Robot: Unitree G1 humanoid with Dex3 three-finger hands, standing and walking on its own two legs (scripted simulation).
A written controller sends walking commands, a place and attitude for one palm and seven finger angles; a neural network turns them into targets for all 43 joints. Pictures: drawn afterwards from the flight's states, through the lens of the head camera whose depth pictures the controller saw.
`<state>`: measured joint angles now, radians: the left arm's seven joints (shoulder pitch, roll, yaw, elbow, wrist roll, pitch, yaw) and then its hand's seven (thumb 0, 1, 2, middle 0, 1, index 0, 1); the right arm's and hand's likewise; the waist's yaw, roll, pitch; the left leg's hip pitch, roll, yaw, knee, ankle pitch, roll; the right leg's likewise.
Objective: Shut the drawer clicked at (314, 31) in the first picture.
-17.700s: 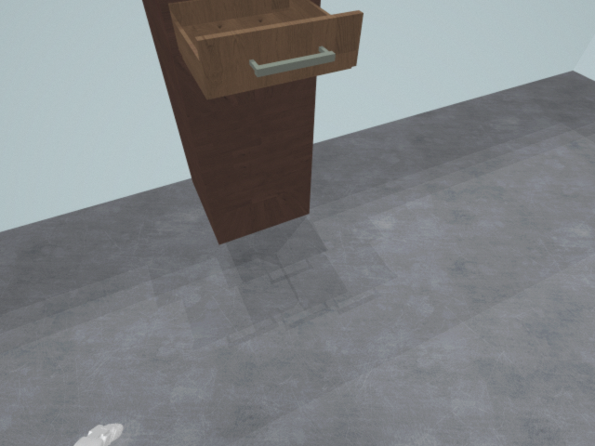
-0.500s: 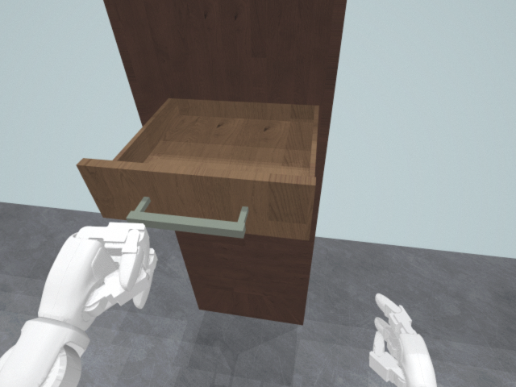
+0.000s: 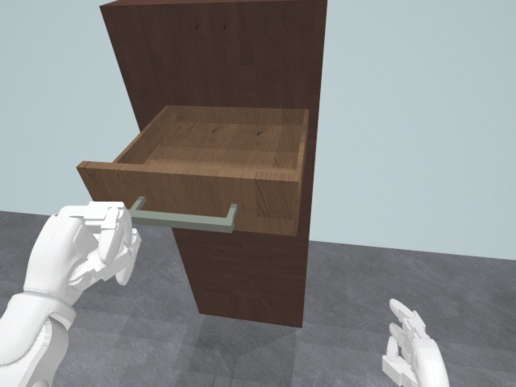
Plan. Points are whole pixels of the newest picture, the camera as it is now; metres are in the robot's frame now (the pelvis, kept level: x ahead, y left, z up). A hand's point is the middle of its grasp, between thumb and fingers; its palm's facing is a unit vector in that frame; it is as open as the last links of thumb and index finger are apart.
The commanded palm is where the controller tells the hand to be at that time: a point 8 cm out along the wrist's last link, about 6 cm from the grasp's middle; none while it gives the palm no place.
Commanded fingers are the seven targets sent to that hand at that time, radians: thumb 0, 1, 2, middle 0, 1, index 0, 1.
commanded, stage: bring the fist close to the handle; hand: left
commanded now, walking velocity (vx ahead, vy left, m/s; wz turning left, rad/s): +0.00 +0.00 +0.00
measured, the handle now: (181, 213) +0.35 +0.18 +0.12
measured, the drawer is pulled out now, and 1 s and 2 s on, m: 0.25 0.25 0.24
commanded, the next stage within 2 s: push the drawer shut in 1.44 s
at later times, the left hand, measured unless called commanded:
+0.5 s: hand (161, 258) +0.23 +0.16 +0.16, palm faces -0.04 -1.00 -0.06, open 3.3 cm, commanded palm +0.20 +0.21 +0.17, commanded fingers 0.00 0.90 0.90 -1.40 -1.60 -1.40 -1.60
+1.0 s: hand (181, 256) +0.26 +0.16 +0.12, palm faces -0.02 -1.00 -0.03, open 3.3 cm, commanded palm +0.24 +0.20 +0.12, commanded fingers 0.00 0.90 0.90 -1.40 -1.60 -1.40 -1.60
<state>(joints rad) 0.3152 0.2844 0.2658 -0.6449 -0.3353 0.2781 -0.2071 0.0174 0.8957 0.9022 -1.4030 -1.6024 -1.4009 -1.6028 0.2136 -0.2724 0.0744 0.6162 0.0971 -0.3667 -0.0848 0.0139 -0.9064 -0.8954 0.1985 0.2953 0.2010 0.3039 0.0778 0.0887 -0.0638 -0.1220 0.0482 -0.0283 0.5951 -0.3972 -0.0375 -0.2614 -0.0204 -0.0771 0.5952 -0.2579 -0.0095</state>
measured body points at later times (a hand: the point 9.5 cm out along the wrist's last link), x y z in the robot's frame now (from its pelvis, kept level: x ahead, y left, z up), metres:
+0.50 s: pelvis +0.01 +0.02 +0.00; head -0.02 +0.00 +0.45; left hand +0.22 +0.21 +0.17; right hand +0.19 -0.19 -0.06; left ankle -0.04 +0.15 -0.73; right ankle +0.04 -0.11 -0.73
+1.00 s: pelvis +0.03 +0.03 +0.00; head +0.03 +0.02 +0.45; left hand +0.26 +0.21 +0.12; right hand +0.21 -0.19 -0.07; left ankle -0.04 +0.15 -0.73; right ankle +0.04 -0.11 -0.73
